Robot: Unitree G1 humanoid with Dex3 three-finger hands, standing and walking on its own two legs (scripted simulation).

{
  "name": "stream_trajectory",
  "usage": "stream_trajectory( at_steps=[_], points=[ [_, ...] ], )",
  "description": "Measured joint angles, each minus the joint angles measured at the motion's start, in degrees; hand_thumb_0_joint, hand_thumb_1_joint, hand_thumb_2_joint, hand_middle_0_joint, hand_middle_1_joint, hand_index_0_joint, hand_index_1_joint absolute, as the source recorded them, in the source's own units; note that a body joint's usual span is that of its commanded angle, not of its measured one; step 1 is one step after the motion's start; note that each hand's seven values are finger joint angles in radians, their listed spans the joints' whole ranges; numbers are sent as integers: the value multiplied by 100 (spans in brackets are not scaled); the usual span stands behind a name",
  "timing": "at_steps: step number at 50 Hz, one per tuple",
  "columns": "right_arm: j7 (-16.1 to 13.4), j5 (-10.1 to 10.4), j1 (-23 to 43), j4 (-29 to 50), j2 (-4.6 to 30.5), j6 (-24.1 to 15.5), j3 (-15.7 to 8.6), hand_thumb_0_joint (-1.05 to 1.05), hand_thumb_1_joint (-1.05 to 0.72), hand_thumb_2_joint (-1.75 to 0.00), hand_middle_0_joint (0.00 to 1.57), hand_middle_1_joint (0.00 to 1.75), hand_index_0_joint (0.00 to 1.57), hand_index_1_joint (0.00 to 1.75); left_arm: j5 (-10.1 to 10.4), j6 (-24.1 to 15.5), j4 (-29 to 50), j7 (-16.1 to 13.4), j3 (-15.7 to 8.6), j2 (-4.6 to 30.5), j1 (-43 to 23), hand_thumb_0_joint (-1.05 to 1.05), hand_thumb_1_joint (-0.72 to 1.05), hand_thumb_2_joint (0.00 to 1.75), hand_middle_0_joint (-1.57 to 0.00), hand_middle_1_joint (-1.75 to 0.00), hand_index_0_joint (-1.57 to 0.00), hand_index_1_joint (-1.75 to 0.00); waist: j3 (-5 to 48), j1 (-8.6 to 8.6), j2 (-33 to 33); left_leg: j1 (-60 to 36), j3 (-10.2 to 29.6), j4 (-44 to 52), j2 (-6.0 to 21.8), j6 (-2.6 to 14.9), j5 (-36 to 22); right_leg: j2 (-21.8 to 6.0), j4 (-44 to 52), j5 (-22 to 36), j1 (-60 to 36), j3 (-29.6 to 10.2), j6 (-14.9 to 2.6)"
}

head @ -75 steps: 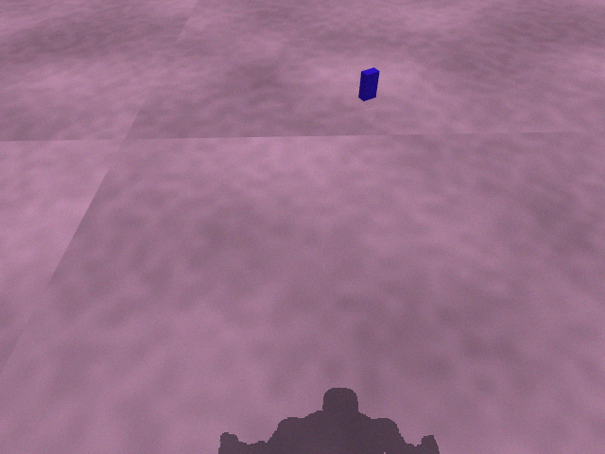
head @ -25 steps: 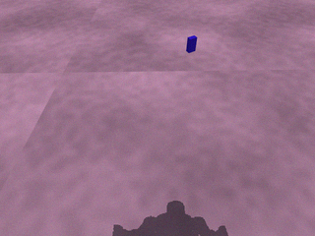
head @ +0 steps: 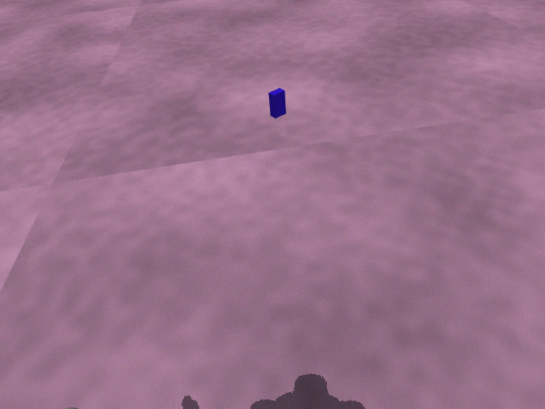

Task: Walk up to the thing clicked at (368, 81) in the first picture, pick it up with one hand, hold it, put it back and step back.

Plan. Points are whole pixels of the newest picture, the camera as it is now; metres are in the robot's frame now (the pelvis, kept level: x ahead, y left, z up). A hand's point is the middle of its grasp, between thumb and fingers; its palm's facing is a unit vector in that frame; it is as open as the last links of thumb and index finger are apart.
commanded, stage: walk up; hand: left
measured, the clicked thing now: (277, 103) +2.14 +0.02 -0.66
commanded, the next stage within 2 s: none
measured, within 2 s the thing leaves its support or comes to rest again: neither
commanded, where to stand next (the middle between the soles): +1.77 -0.13 m, yaw -6 degrees
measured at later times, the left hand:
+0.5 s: hand (148, 318) +0.34 +0.29 -0.15, palm faces -0.12 -0.93 -0.36, open 7.4 cm
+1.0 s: hand (217, 171) +0.72 +0.18 -0.09, palm faces -0.12 -0.91 -0.40, open 7.4 cm
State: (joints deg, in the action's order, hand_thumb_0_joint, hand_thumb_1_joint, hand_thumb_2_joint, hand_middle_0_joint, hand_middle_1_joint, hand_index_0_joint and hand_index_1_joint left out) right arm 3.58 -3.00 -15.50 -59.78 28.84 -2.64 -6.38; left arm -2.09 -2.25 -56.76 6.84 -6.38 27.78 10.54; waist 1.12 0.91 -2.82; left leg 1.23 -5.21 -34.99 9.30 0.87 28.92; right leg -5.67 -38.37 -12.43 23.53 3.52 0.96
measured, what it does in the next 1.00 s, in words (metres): walks ahead: left foot, then right foot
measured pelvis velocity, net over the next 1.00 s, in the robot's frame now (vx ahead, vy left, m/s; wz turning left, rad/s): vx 0.58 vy -0.08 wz -0.11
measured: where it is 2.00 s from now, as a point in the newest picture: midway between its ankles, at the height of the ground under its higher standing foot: (308, 217)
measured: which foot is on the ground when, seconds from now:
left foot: up 0.00-0.40, down 0.42-0.84, up 0.86-1.00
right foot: down 0.00-0.42, up 0.44-0.80, down 0.82-1.00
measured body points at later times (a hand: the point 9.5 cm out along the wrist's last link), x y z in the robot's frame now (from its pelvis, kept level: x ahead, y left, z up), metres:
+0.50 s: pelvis +0.28 +0.01 +0.00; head +0.30 +0.02 +0.45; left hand +0.34 +0.33 -0.12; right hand +0.37 -0.33 -0.08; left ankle +0.36 +0.13 -0.71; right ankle +0.13 -0.13 -0.65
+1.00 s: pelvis +0.58 -0.08 +0.02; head +0.59 -0.11 +0.47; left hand +0.73 +0.22 -0.06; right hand +0.59 -0.40 -0.12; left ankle +0.55 +0.08 -0.64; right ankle +0.61 -0.18 -0.71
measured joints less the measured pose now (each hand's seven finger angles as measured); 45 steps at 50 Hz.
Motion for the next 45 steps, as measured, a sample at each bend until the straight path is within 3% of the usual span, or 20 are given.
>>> stream_trajectory(
  at_steps=[2,5,11,15,19,21,22,24,27,33,37,40,41,43,45],
  points=[
    [-32,60,107,-40,20,112,48,1,-91,-90,20,30,21,30,48,-130,127,-106,21,-158,37,1,91,90,-20,-29,-20,-29,-25,-130,-128,790,439,-1731,-200,51,56,150,-227,-316,-43,76,-44],
    [50,171,339,40,-15,83,141,1,-91,-90,20,30,20,30,120,-158,180,-171,178,-438,213,0,90,90,-20,-29,-20,-29,-121,-230,-269,1783,411,-2835,-426,58,-635,307,345,-302,-601,133,-149],
    [313,167,561,505,-355,7,231,1,-91,-90,20,30,20,30,158,-183,141,-234,309,-510,671,1,90,90,-21,-30,-20,-30,-173,-354,-89,2924,272,-1777,-302,-126,-1445,519,1448,-230,-1579,37,-245],
    [391,131,608,630,-449,53,236,1,-91,-90,20,30,21,30,128,-211,194,-240,300,-400,843,1,90,89,-21,-30,-21,-30,-199,-405,87,3136,329,-725,-150,-225,-1908,585,1713,-478,-2040,-17,-195],
    [375,141,606,649,-416,21,179,1,-90,-90,20,30,21,30,110,-213,227,-239,313,-278,900,1,90,90,-21,-30,-21,-30,-196,-443,216,2779,207,130,-165,-152,-2253,528,1607,-1023,-2454,-62,-53],
    [323,114,607,705,-387,-83,128,1,-90,-90,20,30,21,30,111,-181,231,-270,318,-206,922,1,90,90,-21,-30,-21,-30,-202,-386,365,2465,58,280,-343,-67,-2268,330,854,-1557,-2356,-134,-70],
    [261,71,639,756,-418,-156,92,1,-90,-90,20,30,21,30,129,-137,207,-316,317,-184,856,1,90,90,-21,-30,-21,-30,-282,-331,497,2461,-48,5,-444,-54,-2094,198,-23,-1634,-2059,-276,-178],
    [179,136,617,861,-493,-251,80,1,-90,-90,20,30,21,30,170,-79,167,-401,374,-180,708,1,90,90,-21,-30,-20,-30,-357,-181,575,2348,-138,-247,-498,-25,-1713,370,-1787,-1489,-1277,-696,-338],
    [100,225,412,914,-616,-275,174,1,-91,-90,20,30,21,30,236,-145,213,-390,437,-125,520,1,90,90,-21,-30,-20,-29,-370,-57,690,1761,-302,176,-544,-16,-1563,404,-2763,-901,-271,-732,-356],
    [77,238,-154,831,-558,-302,288,1,-90,-90,20,30,21,30,204,-141,447,-170,382,-101,81,1,91,90,-20,-29,-20,-29,-379,117,636,655,-469,1058,-621,-64,-1357,-13,-1190,-304,781,-364,-96],
    [103,239,-423,727,-428,-265,278,1,-90,-90,21,30,21,30,162,-109,482,-59,345,-125,-181,1,91,90,-20,-29,-20,-29,-390,252,477,60,-488,1248,-597,-230,-993,-98,118,514,803,-246,-143],
    [82,244,-616,639,-348,-196,246,1,-90,-90,21,30,21,30,156,-102,455,-44,306,-149,-306,1,90,90,-20,-29,-20,-29,-298,320,345,-272,-461,1049,-502,-365,-493,-19,524,758,539,-79,-235],
    [65,239,-677,609,-327,-170,241,1,-90,-90,21,30,21,30,154,-126,466,-52,291,-148,-336,1,90,90,-21,-30,-20,-29,-267,319,298,-305,-428,798,-432,-361,-253,44,601,775,389,-29,-270],
    [4,237,-596,503,-299,-81,232,1,-90,-90,20,30,21,30,145,-217,500,-136,233,-275,-446,1,90,90,-21,-30,-20,-29,-373,242,30,56,-123,-531,-176,-131,-15,249,106,385,349,120,-281],
    [-29,273,-427,444,-335,-23,287,1,-90,-90,20,30,21,30,201,-289,597,-202,269,-392,-429,1,90,90,-21,-29,-20,-29,-452,145,-7,763,290,-2146,-409,9,-166,268,-23,72,173,134,-304]
  ],
)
